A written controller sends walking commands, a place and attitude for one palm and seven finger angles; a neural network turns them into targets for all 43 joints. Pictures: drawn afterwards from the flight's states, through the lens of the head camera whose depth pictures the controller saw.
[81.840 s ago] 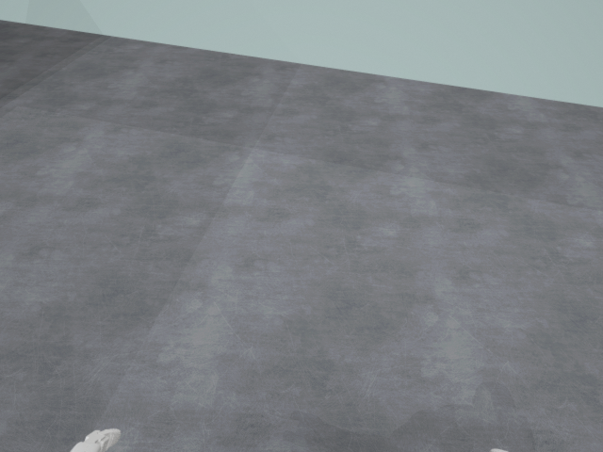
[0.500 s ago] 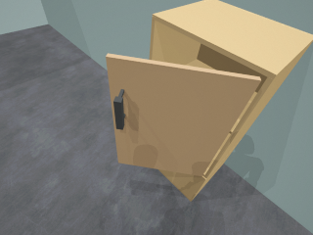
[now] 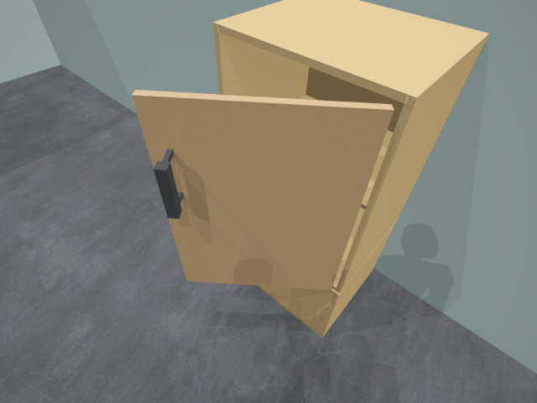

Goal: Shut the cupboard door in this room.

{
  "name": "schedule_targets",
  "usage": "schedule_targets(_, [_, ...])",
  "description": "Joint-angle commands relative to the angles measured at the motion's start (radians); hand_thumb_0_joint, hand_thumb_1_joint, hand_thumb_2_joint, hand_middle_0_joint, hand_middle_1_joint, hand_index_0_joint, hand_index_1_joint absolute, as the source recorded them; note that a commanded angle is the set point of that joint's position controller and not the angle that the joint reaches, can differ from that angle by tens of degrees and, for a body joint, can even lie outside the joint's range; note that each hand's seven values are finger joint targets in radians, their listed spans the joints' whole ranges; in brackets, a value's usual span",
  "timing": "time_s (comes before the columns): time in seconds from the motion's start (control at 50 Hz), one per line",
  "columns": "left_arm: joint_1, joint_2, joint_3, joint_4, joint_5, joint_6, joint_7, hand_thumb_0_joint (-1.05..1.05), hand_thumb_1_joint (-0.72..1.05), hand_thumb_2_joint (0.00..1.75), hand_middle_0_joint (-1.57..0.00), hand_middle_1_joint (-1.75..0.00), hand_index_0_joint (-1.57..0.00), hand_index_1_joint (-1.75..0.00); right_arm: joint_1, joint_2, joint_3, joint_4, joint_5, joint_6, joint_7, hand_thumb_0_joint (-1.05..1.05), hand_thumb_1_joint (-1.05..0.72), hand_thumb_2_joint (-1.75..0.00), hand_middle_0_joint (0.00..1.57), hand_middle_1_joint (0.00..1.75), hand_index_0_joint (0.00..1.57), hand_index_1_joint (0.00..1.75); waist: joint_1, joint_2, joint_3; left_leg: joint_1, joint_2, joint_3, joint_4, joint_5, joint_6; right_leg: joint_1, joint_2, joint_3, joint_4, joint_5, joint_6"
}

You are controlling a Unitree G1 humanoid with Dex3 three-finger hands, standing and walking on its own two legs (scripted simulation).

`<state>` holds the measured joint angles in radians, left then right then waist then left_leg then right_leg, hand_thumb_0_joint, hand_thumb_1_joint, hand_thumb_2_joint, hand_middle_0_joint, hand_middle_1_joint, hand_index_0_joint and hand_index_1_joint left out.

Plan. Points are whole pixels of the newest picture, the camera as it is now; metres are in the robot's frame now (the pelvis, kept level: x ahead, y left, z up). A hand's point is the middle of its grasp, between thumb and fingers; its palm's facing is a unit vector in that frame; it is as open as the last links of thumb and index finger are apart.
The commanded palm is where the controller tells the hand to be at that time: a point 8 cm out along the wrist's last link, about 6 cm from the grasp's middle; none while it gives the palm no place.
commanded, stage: come to a stop and stand still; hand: left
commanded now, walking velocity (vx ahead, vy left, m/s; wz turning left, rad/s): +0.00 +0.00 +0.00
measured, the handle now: (171, 184) +0.49 +0.21 +0.04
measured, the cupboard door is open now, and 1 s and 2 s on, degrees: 38 38 38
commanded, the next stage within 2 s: look again from close up in 1.02 s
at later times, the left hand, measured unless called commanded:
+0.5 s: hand out of the picture -0.05 +0.21 -0.17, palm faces +0.03 -0.98 -0.18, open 7.4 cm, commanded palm none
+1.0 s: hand out of the picture -0.10 +0.22 -0.17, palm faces +0.03 -0.99 -0.16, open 7.4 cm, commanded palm none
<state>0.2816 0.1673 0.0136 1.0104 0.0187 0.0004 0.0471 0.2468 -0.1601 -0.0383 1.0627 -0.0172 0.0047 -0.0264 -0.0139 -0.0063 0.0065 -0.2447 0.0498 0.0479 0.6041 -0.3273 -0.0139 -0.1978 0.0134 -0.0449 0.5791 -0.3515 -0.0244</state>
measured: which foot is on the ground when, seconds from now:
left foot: down 0.00-1.00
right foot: down 0.00-1.00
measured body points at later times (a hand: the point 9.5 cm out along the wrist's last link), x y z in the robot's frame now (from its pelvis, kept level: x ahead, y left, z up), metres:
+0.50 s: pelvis -0.04 +0.04 +0.01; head -0.04 +0.06 +0.46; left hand -0.05 +0.26 -0.16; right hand -0.02 -0.19 -0.14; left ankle +0.00 +0.13 -0.73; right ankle -0.02 -0.10 -0.73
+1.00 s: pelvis -0.06 +0.06 +0.01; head -0.06 +0.07 +0.46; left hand -0.10 +0.27 -0.16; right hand -0.06 -0.16 -0.15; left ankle +0.00 +0.13 -0.73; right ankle -0.02 -0.10 -0.73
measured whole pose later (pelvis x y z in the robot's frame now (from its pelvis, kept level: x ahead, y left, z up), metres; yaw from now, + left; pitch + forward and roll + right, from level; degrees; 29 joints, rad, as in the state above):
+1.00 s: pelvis -0.06 +0.06 +0.01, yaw +0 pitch -2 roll -1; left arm 0.38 0.13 0.01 1.07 0.03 0.00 0.04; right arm 0.27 -0.13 -0.04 1.11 -0.01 0.02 0.00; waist 0.00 -0.02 0.03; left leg -0.28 -0.04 0.10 0.47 -0.17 0.08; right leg -0.25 -0.06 0.01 0.47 -0.19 0.05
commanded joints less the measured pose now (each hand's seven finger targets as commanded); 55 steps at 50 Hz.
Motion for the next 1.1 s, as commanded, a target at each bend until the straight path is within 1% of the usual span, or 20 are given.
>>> schedule_targets(0.0, [0.059, 0.122, 0.018, -0.051, 0.002, -0.016, 0.004, 0.00, 0.90, 0.90, -0.20, -0.30, -0.20, -0.30, 0.024, -0.082, -0.011, -0.042, 0.001, -0.013, -0.005, 0.00, -0.90, -0.90, 0.20, 0.30, 0.20, 0.30, 0.003, -0.023, 0.065, 0.011, 0.030, -0.030, -0.077, 0.212, 0.031, -0.066, -0.122, 0.135, -0.158, 0.345, -0.018])
schedule_targets(0.02, [0.054, 0.126, 0.018, -0.056, 0.002, -0.015, 0.003, 0.00, 0.90, 0.90, -0.20, -0.30, -0.20, -0.30, 0.015, -0.084, -0.011, -0.044, 0.001, -0.013, -0.004, 0.00, -0.90, -0.90, 0.20, 0.30, 0.20, 0.30, 0.005, -0.008, 0.069, 0.012, 0.030, -0.033, -0.088, 0.202, 0.031, -0.074, -0.120, 0.136, -0.166, 0.305, -0.017])
schedule_targets(0.1, [0.046, 0.127, 0.014, -0.062, 0.002, -0.016, 0.000, 0.00, 0.90, 0.90, -0.20, -0.30, -0.20, -0.30, -0.014, -0.097, -0.006, -0.053, 0.000, -0.014, 0.002, 0.00, -0.90, -0.90, 0.20, 0.30, 0.20, 0.30, 0.008, 0.005, 0.083, 0.013, 0.033, -0.050, -0.129, 0.167, 0.034, -0.092, -0.110, 0.134, -0.195, 0.187, -0.010])
schedule_targets(0.16, [0.051, 0.121, 0.010, -0.060, 0.002, -0.016, 0.000, 0.00, 0.90, 0.90, -0.20, -0.30, -0.20, -0.30, -0.020, -0.103, -0.003, -0.053, 0.001, -0.017, 0.005, 0.00, -0.90, -0.90, 0.20, 0.30, 0.20, 0.30, 0.010, 0.020, 0.060, 0.023, 0.037, -0.061, -0.158, 0.150, 0.039, -0.080, -0.106, 0.129, -0.207, 0.146, -0.005])
schedule_targets(0.18, [0.051, 0.122, 0.009, -0.060, 0.001, -0.016, -0.001, 0.00, 0.90, 0.90, -0.20, -0.30, -0.20, -0.30, -0.022, -0.103, -0.003, -0.053, 0.001, -0.016, 0.006, 0.00, -0.90, -0.90, 0.20, 0.30, 0.20, 0.30, 0.011, 0.012, 0.066, 0.013, 0.036, -0.067, -0.164, 0.135, 0.039, -0.082, -0.106, 0.128, -0.209, 0.127, -0.004])
schedule_targets(0.3, [0.072, 0.107, 0.006, -0.045, 0.002, -0.016, -0.001, 0.00, 0.90, 0.90, -0.20, -0.30, -0.20, -0.30, -0.018, -0.105, -0.003, -0.043, 0.004, -0.018, 0.009, 0.00, -0.90, -0.90, 0.20, 0.30, 0.20, 0.30, 0.013, -0.011, 0.053, 0.008, 0.041, -0.083, -0.209, 0.091, 0.044, -0.071, -0.107, 0.118, -0.216, 0.104, 0.001])
schedule_targets(0.34, [0.080, 0.103, 0.003, -0.040, 0.003, -0.015, -0.001, 0.00, 0.90, 0.90, -0.20, -0.30, -0.20, -0.30, -0.013, -0.104, -0.003, -0.034, 0.005, -0.019, 0.010, 0.00, -0.90, -0.90, 0.20, 0.30, 0.20, 0.30, 0.015, -0.001, 0.051, 0.005, 0.046, -0.091, -0.230, 0.076, 0.048, -0.062, -0.104, 0.107, -0.216, 0.105, 0.004])
schedule_targets(0.36, [0.081, 0.100, 0.002, -0.035, 0.003, -0.014, -0.001, 0.00, 0.90, 0.90, -0.20, -0.30, -0.20, -0.30, -0.008, -0.109, -0.002, -0.030, 0.005, -0.020, 0.011, 0.00, -0.90, -0.90, 0.20, 0.30, 0.20, 0.30, 0.014, 0.017, 0.051, -0.006, 0.047, -0.097, -0.241, 0.060, 0.048, -0.058, -0.103, 0.107, -0.210, 0.103, 0.005])
schedule_targets(0.4, [0.093, 0.096, 0.002, -0.025, 0.003, -0.012, -0.001, 0.00, 0.90, 0.90, -0.20, -0.30, -0.20, -0.30, -0.007, -0.111, -0.002, -0.026, 0.005, -0.019, 0.011, 0.00, -0.90, -0.90, 0.20, 0.30, 0.20, 0.30, 0.016, 0.034, 0.061, -0.023, 0.052, -0.112, -0.266, 0.007, 0.049, -0.057, -0.101, 0.098, -0.204, 0.092, 0.008])
schedule_targets(0.44, [0.109, 0.090, 0.000, -0.018, 0.005, -0.013, 0.000, 0.00, 0.90, 0.90, -0.20, -0.30, -0.20, -0.30, 0.001, -0.111, -0.003, -0.021, 0.007, -0.020, 0.011, 0.00, -0.90, -0.90, 0.20, 0.30, 0.20, 0.30, 0.020, 0.023, 0.063, -0.029, 0.059, -0.120, -0.287, -0.008, 0.054, -0.046, -0.100, 0.089, -0.204, 0.105, 0.010])
schedule_targets(0.48, [0.117, 0.082, 0.000, -0.011, 0.005, -0.011, 0.000, 0.00, 0.90, 0.90, -0.20, -0.30, -0.20, -0.30, 0.008, -0.112, -0.006, -0.014, 0.007, -0.019, 0.012, 0.00, -0.90, -0.90, 0.20, 0.30, 0.20, 0.30, 0.019, 0.026, 0.067, -0.047, 0.061, -0.131, -0.305, -0.052, 0.054, -0.046, -0.099, 0.086, -0.197, 0.091, 0.013])
schedule_targets(0.52, [0.126, 0.076, -0.002, 0.000, 0.005, -0.011, -0.001, 0.00, 0.90, 0.90, -0.20, -0.30, -0.20, -0.30, 0.013, -0.113, -0.008, -0.006, 0.008, -0.018, 0.012, 0.00, -0.90, -0.90, 0.20, 0.30, 0.20, 0.30, 0.019, 0.041, 0.072, -0.051, 0.064, -0.136, -0.318, -0.070, 0.055, -0.048, -0.099, 0.083, -0.193, 0.093, 0.014])
schedule_targets(0.56, [0.136, 0.072, -0.002, 0.004, 0.006, -0.011, 0.000, 0.00, 0.90, 0.90, -0.20, -0.30, -0.20, -0.30, 0.023, -0.110, -0.009, -0.002, 0.009, -0.019, 0.012, 0.00, -0.90, -0.90, 0.20, 0.30, 0.20, 0.30, 0.020, 0.036, 0.068, -0.051, 0.069, -0.141, -0.330, -0.078, 0.059, -0.040, -0.099, 0.072, -0.188, 0.102, 0.016])
schedule_targets(0.7, [0.162, 0.053, 0.000, 0.024, 0.011, -0.008, 0.000, 0.00, 0.90, 0.90, -0.20, -0.30, -0.20, -0.30, 0.037, -0.105, -0.015, 0.009, 0.008, -0.012, 0.012, 0.00, -0.90, -0.90, 0.20, 0.30, 0.20, 0.30, 0.023, 0.042, 0.103, -0.101, 0.074, -0.161, -0.368, -0.175, 0.062, -0.054, -0.092, 0.065, -0.176, 0.063, 0.020])
schedule_targets(0.76, [0.172, 0.049, 0.001, 0.028, 0.013, -0.008, 0.000, 0.00, 0.90, 0.90, -0.20, -0.30, -0.20, -0.30, 0.045, -0.101, -0.017, 0.011, 0.008, -0.011, 0.013, 0.00, -0.90, -0.90, 0.20, 0.30, 0.20, 0.30, 0.024, 0.022, 0.103, -0.105, 0.073, -0.162, -0.369, -0.182, 0.064, -0.057, -0.092, 0.063, -0.175, 0.056, 0.021])
schedule_targets(0.82, [0.185, 0.041, 0.004, 0.033, 0.014, -0.008, 0.000, 0.00, 0.90, 0.90, -0.20, -0.30, -0.20, -0.30, 0.045, -0.100, -0.021, 0.010, 0.007, -0.006, 0.014, 0.00, -0.90, -0.90, 0.20, 0.30, 0.20, 0.30, 0.023, 0.020, 0.110, -0.110, 0.069, -0.160, -0.366, -0.208, 0.062, -0.081, -0.090, 0.071, -0.178, 0.015, 0.021])
schedule_targets(0.9, [0.192, 0.039, 0.005, 0.034, 0.014, -0.010, 0.000, 0.00, 0.90, 0.90, -0.20, -0.30, -0.20, -0.30, 0.049, -0.090, -0.022, 0.007, 0.007, -0.005, 0.013, 0.00, -0.90, -0.90, 0.20, 0.30, 0.20, 0.30, 0.020, 0.002, 0.100, -0.091, 0.060, -0.151, -0.343, -0.178, 0.060, -0.101, -0.096, 0.090, -0.191, 0.004, 0.016])
schedule_targets(0.94, [0.190, 0.039, 0.005, 0.033, 0.014, -0.012, 0.000, 0.00, 0.90, 0.90, -0.20, -0.30, -0.20, -0.30, 0.059, -0.086, -0.021, 0.009, 0.008, -0.007, 0.013, 0.00, -0.90, -0.90, 0.20, 0.30, 0.20, 0.30, 0.014, 0.009, 0.081, -0.065, 0.059, -0.150, -0.338, -0.158, 0.060, -0.110, -0.096, 0.096, -0.192, 0.009, 0.014])
schedule_targets(1.0, [0.189, 0.037, 0.005, 0.037, 0.013, -0.014, 0.000, 0.00, 0.90, 0.90, -0.20, -0.30, -0.20, -0.30, 0.056, -0.082, -0.020, 0.011, 0.009, -0.010, 0.013, 0.00, -0.90, -0.90, 0.20, 0.30, 0.20, 0.30, 0.015, 0.019, 0.079, -0.063, 0.064, -0.150, -0.340, -0.150, 0.059, -0.104, -0.097, 0.096, -0.187, 0.032, 0.014])
schedule_targets(1.08, [0.194, 0.034, 0.005, 0.041, 0.014, -0.014, -0.001, 0.00, 0.90, 0.90, -0.20, -0.30, -0.20, -0.30, 0.052, -0.081, -0.019, 0.011, 0.010, -0.009, 0.013, 0.00, -0.90, -0.90, 0.20, 0.30, 0.20, 0.30, 0.018, 0.016, 0.104, -0.088, 0.061, -0.149, -0.343, -0.168, 0.057, -0.108, -0.096, 0.100, -0.193, 0.020, 0.016])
